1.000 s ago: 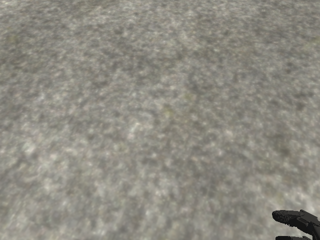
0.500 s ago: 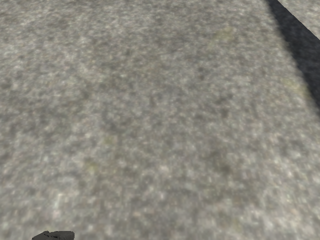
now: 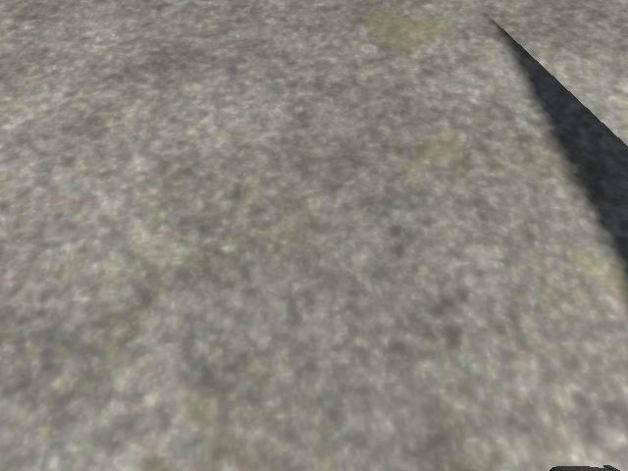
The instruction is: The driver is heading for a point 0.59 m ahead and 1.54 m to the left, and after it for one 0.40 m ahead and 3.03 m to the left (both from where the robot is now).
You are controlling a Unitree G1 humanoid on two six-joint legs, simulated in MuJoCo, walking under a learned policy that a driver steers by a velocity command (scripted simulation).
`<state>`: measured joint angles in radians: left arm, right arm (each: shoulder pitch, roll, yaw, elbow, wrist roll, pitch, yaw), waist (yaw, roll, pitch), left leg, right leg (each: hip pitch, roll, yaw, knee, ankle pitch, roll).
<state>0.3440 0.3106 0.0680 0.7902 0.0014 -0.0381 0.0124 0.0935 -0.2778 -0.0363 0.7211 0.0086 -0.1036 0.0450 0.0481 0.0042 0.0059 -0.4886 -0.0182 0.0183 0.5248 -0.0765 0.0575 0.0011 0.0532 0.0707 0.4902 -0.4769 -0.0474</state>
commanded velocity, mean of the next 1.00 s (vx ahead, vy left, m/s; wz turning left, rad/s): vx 0.50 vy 0.00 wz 0.51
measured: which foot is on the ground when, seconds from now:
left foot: down 0.00-0.50, up 0.52-0.98, down 1.00-1.00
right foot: down 0.00-0.00, up 0.02-0.46, down 0.48-1.00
